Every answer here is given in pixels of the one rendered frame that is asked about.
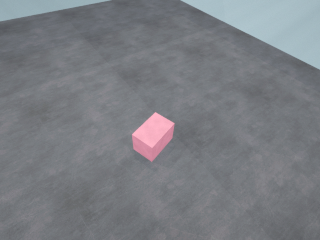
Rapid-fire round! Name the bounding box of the carton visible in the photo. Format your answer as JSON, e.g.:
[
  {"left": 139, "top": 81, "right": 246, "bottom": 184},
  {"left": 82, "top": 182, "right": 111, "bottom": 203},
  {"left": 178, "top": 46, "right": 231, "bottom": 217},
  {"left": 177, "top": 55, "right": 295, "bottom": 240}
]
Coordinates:
[{"left": 132, "top": 112, "right": 175, "bottom": 162}]

